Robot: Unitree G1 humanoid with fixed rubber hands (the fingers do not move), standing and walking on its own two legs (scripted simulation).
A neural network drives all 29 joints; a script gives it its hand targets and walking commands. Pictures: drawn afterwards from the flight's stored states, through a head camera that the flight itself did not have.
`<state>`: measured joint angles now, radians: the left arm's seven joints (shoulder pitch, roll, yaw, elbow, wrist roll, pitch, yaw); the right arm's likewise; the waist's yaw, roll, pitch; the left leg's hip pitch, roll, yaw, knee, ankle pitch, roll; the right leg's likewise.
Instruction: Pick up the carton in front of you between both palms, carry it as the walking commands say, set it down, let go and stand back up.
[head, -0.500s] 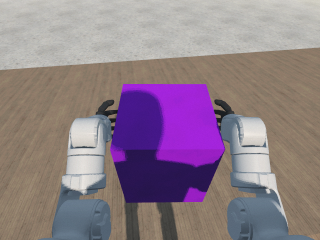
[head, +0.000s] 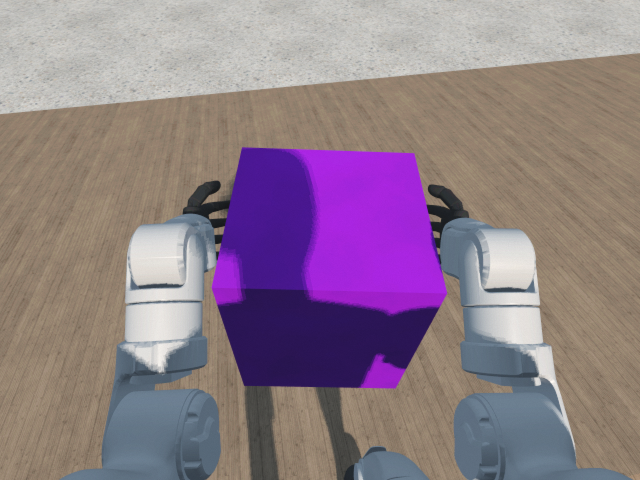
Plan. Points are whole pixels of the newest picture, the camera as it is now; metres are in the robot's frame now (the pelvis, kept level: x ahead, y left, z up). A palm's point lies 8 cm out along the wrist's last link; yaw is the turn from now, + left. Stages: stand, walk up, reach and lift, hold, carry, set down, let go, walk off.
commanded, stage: carry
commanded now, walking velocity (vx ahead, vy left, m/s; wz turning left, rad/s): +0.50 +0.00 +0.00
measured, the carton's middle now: (324, 276) +0.35 -0.02 +0.05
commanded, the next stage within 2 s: none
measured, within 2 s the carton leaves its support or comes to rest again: neither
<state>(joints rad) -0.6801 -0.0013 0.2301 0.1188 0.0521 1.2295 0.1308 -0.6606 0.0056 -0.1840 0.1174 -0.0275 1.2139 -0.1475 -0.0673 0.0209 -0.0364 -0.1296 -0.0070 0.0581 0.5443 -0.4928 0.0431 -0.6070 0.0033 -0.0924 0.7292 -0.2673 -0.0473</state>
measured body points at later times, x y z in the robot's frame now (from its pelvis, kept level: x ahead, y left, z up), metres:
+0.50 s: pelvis +0.27 -0.02 -0.02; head +0.29 -0.02 +0.43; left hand +0.63 +0.15 +0.10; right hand +0.64 -0.15 +0.10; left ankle +0.40 +0.09 -0.73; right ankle +0.14 -0.08 -0.73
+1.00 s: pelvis +0.55 +0.02 -0.07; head +0.60 +0.02 +0.38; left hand +0.93 +0.14 +0.01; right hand +0.90 -0.16 +0.01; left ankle +0.45 +0.06 -0.79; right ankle +0.69 -0.11 -0.76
